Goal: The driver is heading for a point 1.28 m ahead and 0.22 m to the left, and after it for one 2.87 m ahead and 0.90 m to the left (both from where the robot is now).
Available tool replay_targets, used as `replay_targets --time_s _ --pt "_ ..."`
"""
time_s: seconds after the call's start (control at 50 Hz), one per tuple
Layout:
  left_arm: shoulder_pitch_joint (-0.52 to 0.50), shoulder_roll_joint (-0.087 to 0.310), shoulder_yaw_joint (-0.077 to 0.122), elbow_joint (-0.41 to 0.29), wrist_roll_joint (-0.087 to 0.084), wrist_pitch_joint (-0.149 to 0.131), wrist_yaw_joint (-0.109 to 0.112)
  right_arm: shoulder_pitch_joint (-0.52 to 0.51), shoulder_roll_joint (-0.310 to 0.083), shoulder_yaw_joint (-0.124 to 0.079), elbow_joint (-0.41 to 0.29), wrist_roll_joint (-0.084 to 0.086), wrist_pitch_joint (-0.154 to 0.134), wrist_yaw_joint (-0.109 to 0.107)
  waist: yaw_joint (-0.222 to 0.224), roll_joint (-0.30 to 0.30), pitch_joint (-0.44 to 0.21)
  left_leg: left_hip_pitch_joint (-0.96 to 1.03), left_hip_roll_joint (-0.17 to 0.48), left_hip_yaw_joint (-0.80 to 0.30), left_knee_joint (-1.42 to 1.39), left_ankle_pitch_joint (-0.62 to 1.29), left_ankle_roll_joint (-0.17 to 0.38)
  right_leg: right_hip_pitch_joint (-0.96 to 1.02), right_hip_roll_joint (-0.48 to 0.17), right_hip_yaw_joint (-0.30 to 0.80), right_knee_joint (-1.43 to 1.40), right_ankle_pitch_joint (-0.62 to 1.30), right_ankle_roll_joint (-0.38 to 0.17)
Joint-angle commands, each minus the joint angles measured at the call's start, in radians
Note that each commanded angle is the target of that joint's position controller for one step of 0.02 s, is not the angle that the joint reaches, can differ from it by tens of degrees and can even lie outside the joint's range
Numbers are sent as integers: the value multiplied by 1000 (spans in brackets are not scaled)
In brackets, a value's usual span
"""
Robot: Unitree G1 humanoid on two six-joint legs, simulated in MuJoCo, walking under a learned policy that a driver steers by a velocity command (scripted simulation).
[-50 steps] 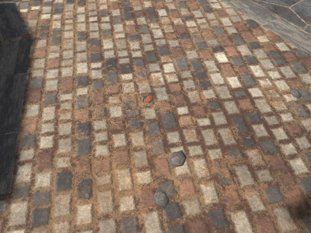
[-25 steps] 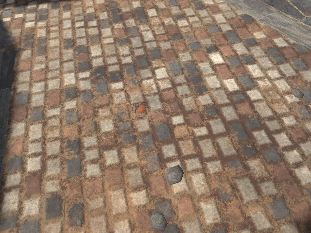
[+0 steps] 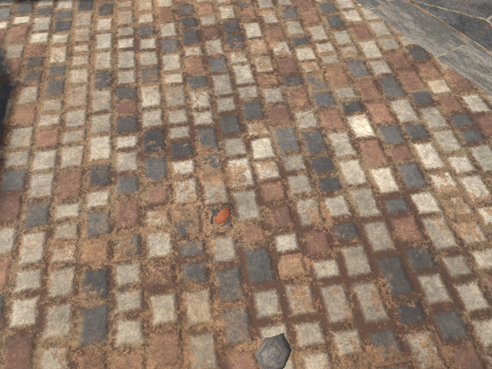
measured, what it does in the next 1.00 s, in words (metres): walks ahead, turning left: right foot, then left foot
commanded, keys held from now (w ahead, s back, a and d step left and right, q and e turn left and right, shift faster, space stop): w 0.38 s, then w+q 0.14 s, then q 0.48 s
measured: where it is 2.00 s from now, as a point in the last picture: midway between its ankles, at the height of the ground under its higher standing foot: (278, 366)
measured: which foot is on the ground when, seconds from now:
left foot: down 0.00-0.52, up 0.54-0.98, down 1.00-1.00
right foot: up 0.00-0.48, down 0.50-1.00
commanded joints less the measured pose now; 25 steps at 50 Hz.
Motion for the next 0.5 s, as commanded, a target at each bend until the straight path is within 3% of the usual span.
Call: replay_targets --time_s 0.02,0.04,0.08,0.1,0.14,0.22,0.3,0.4,0.44,0.46,0.48,0.5 --pt "-48 148 34 -107 12 -15 -11 220 -142 -50 43 31 4 1 -82 40 -89 478 413 -668 -385 -341 202 -597 -92 66 432 136 -25" --pt "-91 143 37 -114 15 -17 -15 184 -95 -38 46 24 -6 6 -56 -8 -23 357 372 -580 -423 -238 168 -554 -119 62 370 175 -26" --pt "-63 95 30 -103 27 7 -25 208 -50 -20 81 19 -25 0 2 -3 -5 226 302 -423 -453 -53 112 -446 -158 59 279 195 -2" --pt "-58 70 27 -99 28 17 -31 235 -51 -18 99 20 -36 -1 10 5 -6 205 287 -378 -462 12 105 -428 -163 47 250 201 9" --pt "-103 62 26 -116 28 28 -37 281 -80 -22 126 23 -49 -1 15 19 6 197 265 -308 -483 86 99 -468 -182 21 190 246 27" --pt "-306 81 28 -181 22 35 -41 360 -94 -18 154 27 -47 1 -28 31 40 264 226 -232 -503 203 59 -604 -206 -27 2 414 57" --pt "-451 64 18 -219 11 32 -44 444 -91 -10 179 26 -46 -6 -78 52 31 358 212 -190 -474 332 14 -599 -175 -65 -190 522 66" --pt "-581 75 17 -263 12 24 -41 519 -98 -5 212 8 -37 -22 -114 64 40 546 265 -211 -396 482 39 -622 -135 -77 -319 447 42" --pt "-560 89 22 -269 11 13 -38 495 -116 -9 214 3 -34 -29 -81 69 33 581 287 -229 -328 611 44 -567 -113 -68 -367 365 20" --pt "-495 99 28 -252 10 5 -33 464 -127 -12 209 3 -33 -31 -44 76 6 566 281 -223 -263 733 31 -464 -86 -73 -401 321 5" --pt "-377 118 39 -214 10 -3 -25 444 -138 -14 207 5 -33 -29 4 76 -52 543 265 -218 -145 817 19 -314 -55 -80 -443 309 -12" --pt "-201 152 55 -159 21 -16 -13 419 -136 -13 199 16 -34 -24 81 50 -148 435 225 -191 41 731 0 -63 -78 -57 -496 371 -40"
